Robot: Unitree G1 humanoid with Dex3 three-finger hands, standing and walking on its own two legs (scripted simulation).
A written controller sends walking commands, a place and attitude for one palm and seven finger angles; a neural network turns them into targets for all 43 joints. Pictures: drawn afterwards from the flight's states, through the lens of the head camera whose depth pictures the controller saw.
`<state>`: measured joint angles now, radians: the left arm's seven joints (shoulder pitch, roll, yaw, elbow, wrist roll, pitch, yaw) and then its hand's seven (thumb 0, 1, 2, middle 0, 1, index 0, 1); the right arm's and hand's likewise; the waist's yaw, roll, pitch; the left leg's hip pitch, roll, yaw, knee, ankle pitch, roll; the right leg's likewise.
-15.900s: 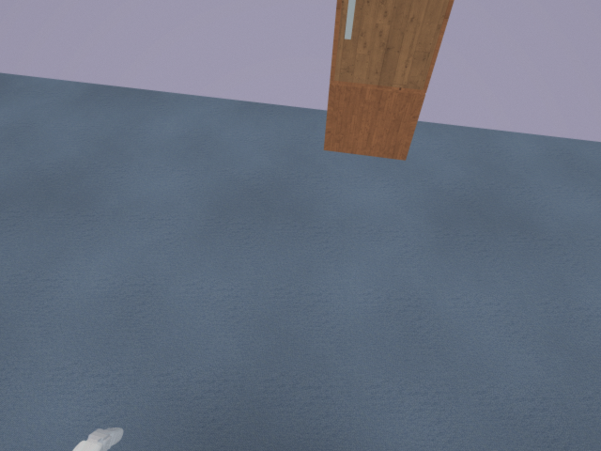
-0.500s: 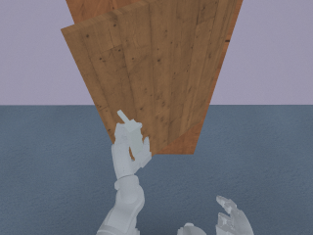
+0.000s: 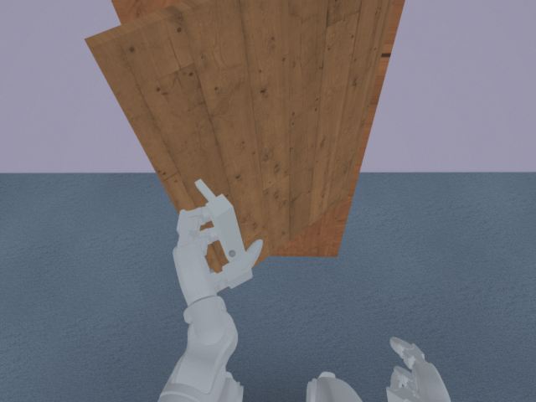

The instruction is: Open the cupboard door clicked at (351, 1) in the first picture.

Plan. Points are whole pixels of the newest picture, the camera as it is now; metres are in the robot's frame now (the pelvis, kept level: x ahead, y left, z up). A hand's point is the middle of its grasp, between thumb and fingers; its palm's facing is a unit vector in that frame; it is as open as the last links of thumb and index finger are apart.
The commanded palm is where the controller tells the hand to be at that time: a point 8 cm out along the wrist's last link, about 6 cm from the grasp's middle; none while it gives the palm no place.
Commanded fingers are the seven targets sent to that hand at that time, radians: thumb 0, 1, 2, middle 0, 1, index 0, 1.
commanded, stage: open thumb and fingers to let go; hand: left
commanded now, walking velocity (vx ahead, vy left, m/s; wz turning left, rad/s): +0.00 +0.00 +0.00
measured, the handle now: (220, 225) +0.38 +0.09 +0.03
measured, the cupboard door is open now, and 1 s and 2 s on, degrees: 41 40 40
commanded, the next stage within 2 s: slide the hand sideways off the handle in 0.46 s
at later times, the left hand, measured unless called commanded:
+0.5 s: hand (234, 246) +0.34 +0.06 +0.03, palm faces +0.26 -0.96 -0.03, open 15.4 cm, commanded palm +0.29 +0.10 +0.03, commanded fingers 0.00 -0.50 0.30 -0.15 -0.30 -0.15 -0.30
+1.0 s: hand (230, 273) +0.29 +0.06 +0.04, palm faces -0.13 -0.99 +0.02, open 16.4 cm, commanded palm +0.27 +0.13 +0.03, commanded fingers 0.00 -0.50 0.30 -0.15 -0.30 -0.15 -0.30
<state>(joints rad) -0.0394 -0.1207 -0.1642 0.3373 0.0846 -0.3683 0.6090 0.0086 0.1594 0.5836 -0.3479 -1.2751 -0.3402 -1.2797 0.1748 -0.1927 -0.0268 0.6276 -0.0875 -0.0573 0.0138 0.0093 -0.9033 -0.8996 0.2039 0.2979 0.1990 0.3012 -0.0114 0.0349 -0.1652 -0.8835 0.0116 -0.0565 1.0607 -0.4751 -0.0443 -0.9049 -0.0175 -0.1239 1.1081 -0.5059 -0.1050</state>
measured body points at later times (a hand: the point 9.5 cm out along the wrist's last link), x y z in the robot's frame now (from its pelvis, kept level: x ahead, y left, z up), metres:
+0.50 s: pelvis +0.00 +0.04 +0.00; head +0.07 +0.02 +0.44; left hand +0.32 +0.11 +0.04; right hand +0.15 -0.19 -0.12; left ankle +0.02 +0.17 -0.66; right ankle +0.02 -0.05 -0.66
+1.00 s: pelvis +0.00 +0.07 -0.01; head +0.08 +0.06 +0.43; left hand +0.30 +0.12 +0.04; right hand +0.15 -0.16 -0.11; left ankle +0.02 +0.17 -0.66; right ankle +0.02 -0.05 -0.66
